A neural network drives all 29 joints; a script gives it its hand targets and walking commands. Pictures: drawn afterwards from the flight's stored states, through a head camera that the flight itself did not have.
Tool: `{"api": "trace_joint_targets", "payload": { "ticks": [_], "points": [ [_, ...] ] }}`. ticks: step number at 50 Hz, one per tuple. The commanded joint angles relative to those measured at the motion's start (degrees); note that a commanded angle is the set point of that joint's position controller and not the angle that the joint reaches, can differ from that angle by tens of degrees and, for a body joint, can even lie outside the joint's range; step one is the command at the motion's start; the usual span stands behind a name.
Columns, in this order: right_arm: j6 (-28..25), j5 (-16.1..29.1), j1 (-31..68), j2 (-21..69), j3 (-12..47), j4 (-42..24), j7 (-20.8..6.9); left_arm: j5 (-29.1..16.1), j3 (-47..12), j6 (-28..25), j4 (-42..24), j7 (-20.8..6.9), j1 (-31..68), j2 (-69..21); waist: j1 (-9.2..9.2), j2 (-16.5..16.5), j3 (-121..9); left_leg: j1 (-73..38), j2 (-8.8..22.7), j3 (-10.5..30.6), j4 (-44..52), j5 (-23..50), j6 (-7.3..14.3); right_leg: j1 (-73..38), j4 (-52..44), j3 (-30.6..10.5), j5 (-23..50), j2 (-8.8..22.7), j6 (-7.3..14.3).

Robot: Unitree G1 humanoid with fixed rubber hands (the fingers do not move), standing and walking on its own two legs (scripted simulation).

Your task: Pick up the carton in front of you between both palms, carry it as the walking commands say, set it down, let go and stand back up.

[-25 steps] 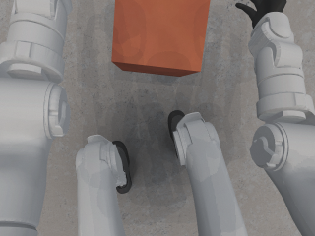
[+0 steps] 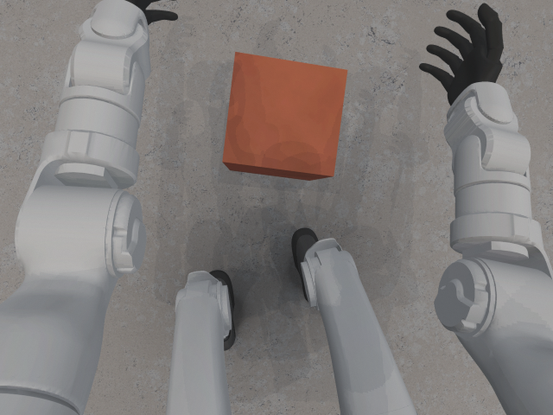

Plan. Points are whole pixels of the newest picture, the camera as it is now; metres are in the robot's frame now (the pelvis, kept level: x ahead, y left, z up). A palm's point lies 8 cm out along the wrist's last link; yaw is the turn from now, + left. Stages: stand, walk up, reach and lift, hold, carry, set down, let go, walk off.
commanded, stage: set down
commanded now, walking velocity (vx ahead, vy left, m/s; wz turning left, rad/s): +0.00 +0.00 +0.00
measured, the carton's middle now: (279, 128) +0.50 -0.10 -0.45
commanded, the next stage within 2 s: let go in 0.10 s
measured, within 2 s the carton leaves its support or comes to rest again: neither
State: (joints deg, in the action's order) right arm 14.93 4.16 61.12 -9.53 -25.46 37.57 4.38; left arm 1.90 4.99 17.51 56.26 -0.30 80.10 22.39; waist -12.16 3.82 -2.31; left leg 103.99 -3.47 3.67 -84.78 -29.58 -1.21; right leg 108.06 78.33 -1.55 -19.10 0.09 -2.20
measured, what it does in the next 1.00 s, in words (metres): rises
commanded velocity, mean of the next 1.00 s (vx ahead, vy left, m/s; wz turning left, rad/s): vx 0.00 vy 0.00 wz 0.00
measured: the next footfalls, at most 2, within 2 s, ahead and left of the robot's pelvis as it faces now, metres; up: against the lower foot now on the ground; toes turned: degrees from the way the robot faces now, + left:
none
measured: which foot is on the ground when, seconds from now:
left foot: down 0.00-1.00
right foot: down 0.00-1.00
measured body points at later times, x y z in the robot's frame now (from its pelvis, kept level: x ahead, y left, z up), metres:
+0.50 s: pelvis +0.03 -0.02 +0.13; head +0.28 -0.02 +0.50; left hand +0.47 +0.12 +0.01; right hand +0.39 -0.28 +0.02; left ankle +0.05 +0.12 -0.54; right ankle +0.12 -0.13 -0.54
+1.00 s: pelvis +0.10 -0.01 +0.19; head +0.19 +0.00 +0.63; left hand +0.35 +0.19 +0.10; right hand +0.26 -0.25 +0.12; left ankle +0.05 +0.12 -0.54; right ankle +0.11 -0.13 -0.54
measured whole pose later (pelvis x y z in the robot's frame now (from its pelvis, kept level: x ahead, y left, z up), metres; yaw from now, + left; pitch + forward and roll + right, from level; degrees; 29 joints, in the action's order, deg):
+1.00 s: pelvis +0.10 -0.01 +0.19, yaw -1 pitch +9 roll +0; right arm 1.7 2.1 -11.6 -11.5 -0.3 21.7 -4.4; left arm 4.3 6.1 0.3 31.4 1.5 -1.1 9.0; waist -4.7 -1.5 1.7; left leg 20.3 0.0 3.8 -30.2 -19.2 -0.9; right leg 26.3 29.0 -2.5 -12.0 -1.5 -0.4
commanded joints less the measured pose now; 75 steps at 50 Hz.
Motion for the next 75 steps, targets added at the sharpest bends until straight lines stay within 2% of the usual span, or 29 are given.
{"api": "trace_joint_targets", "payload": {
  "ticks": [1,6,9,14,16,21,24,27,32,39,42,48,52,57,65,66,67,68,75],
  "points": [
    [-1.2,-0.8,9.8,-7.4,-0.7,-7.0,-0.3,0.3,1.3,-1.3,-6.3,-0.5,16.6,4.8,-4.05,7.7,-61.7,-29.3,-3.3,-5.2,12.6,17.2,-0.3,-45.1,-6.7,8.9,27.4,-3.4,-1.6],
    [-2.1,-2.6,7.8,-5.7,-1.4,-5.1,-1.0,1.1,2.7,-2.2,-3.9,-1.6,13.7,3.6,-3.44,6.5,-57.7,-31.2,-2.9,-4.5,18.7,17.4,-0.3,-47.9,-12.4,8.3,26.9,-3.0,-1.6],
    [-2.9,-4.5,4.1,-4.9,-1.2,-5.3,-2.4,3.3,4.8,-3.0,-4.3,-1.3,8.6,1.4,-2.7,6.0,-59.9,-34.9,-3.0,-4.3,22.1,21.1,-0.6,-52.6,-15.0,8.1,29.5,-3.2,-1.3],
    [-4.5,-8.3,-6.8,-4.7,0.6,-9.1,-6.1,7.1,8.3,-4.6,-12.2,2.0,-5.6,-5.4,-1.52,4.7,-63.7,-42.4,-3.4,-4.0,27.9,29.5,-1.7,-62.5,-19.3,7.6,35.1,-3.4,-0.4],
    [-5.1,-9.5,-11.6,-5.1,2.1,-10.5,-7.8,8.3,9.3,-5.2,-16.8,4.1,-11.9,-8.7,-0.58,4.0,-62.5,-45.0,-3.5,-4.1,30.3,30.3,-2.3,-66.0,-21.3,7.1,35.0,-3.3,0.1],
    [-6.7,-9.8,-23.1,-7.2,6.6,-12.8,-11.0,8.5,9.4,-7.0,-28.2,8.1,-25.0,-13.3,0.79,1.9,-52.9,-49.1,-3.7,-4.6,37.3,20.9,-2.6,-73.6,-27.1,5.7,28.6,-3.1,1.0],
    [-7.9,-8.3,-30.0,-7.8,10.3,-13.2,-12.0,7.6,8.4,-8.2,-31.5,8.6,-32.1,-14.5,1.36,0.9,-44.9,-50.9,-3.2,-4.8,40.9,13.5,-2.3,-77.4,-31.0,4.6,22.5,-2.8,1.3],
    [-9.2,-6.8,-36.6,-7.5,13.8,-13.4,-12.5,6.4,7.3,-9.9,-31.4,8.1,-39.6,-14.6,2.07,-1.0,-37.6,-51.8,-2.6,-5.1,43.6,9.6,-1.8,-81.7,-34.5,3.4,18.3,-2.4,1.2],
    [-11.6,-4.6,-47.3,-6.8,18.2,-15.1,-11.8,4.5,5.9,-13.3,-28.1,6.1,-51.1,-12.6,4.05,-5.1,-29.9,-54.5,-2.0,-5.0,46.9,9.1,-0.5,-90.7,-38.8,1.2,17.7,-1.7,0.4],
    [-13.7,-2.9,-62.5,-6.2,22.1,-20.4,-9.5,3.7,4.5,-16.9,-26.6,4.1,-66.6,-10.6,5.92,-8.2,-23.8,-62.2,-1.6,-4.4,52.6,13.7,0.8,-102.8,-42.4,-1.1,29.9,-0.9,-0.5],
    [-14.2,-2.4,-67.3,-6.2,23.2,-21.5,-8.8,3.4,3.9,-17.8,-27.4,3.4,-71.3,-9.8,6.69,-7.4,-19.3,-67.1,-1.3,-4.2,55.2,15.6,1.1,-104.2,-44.5,-1.1,31.9,-1.0,-0.7],
    [-14.3,-1.9,-71.3,-7.3,23.5,-21.5,-8.6,2.4,2.1,-18.4,-30.3,1.9,-79.5,-9.0,9.03,-2.0,-11.6,-80.7,0.0,-3.2,59.8,23.2,0.2,-103.6,-49.7,0.5,28.2,-2.8,0.1],
    [-14.0,-2.3,-72.2,-8.1,22.5,-19.4,-8.6,1.1,0.8,-17.7,-32.2,0.6,-84.7,-8.7,10.14,0.3,-8.0,-86.5,0.9,-2.3,62.1,28.9,-0.5,-104.1,-51.7,1.1,26.7,-3.7,0.8],
    [-13.0,-3.4,-74.0,-8.6,21.4,-17.6,-8.4,-0.8,-1.0,-16.4,-34.7,-1.4,-89.7,-7.7,10.89,-0.5,-4.3,-90.9,1.9,-1.5,64.4,34.6,-0.9,-105.9,-53.7,1.7,25.9,-4.6,1.1],
    [-10.6,-5.0,-73.8,-9.1,20.0,-17.4,-8.3,-2.4,-2.7,-13.8,-37.1,-3.2,-90.4,-6.6,11.16,-2.3,1.4,-91.4,2.5,-1.4,65.8,33.1,-0.8,-108.0,-54.3,2.2,22.0,-5.1,1.4],
    [-7.9,-5.5,-71.6,-11.1,19.7,-20.6,-6.9,-3.5,-2.6,-15.3,-33.4,-2.0,-92.5,-6.9,10.88,-2.3,-1.0,-94.4,2.9,-0.8,63.7,39.7,-1.1,-105.7,-52.6,2.9,20.3,-6.5,1.0],
    [-7.2,-5.7,-73.3,-10.8,20.1,-19.5,-6.3,-3.2,-2.8,-15.5,-34.7,-1.4,-91.8,-6.8,11.44,-1.0,-0.8,-94.8,2.9,-0.7,62.9,41.8,-1.6,-104.7,-52.5,2.7,19.7,-6.4,1.2],
    [-6.8,-5.7,-73.3,-10.7,20.3,-19.7,-6.1,-3.3,-3.1,-15.5,-34.9,-1.1,-91.3,-6.7,11.19,-0.8,-0.7,-94.9,3.0,-0.6,62.6,42.2,-1.6,-103.7,-52.4,2.6,19.4,-6.4,1.2],
    [-4.8,-5.3,-72.5,-9.8,21.7,-20.2,-5.1,-2.6,-2.2,-14.2,-33.8,-0.9,-91.8,-5.6,11.91,-1.0,1.4,-91.9,2.1,-1.9,62.9,35.2,-1.0,-104.8,-52.4,2.0,19.1,-5.5,1.1]
  ]
}}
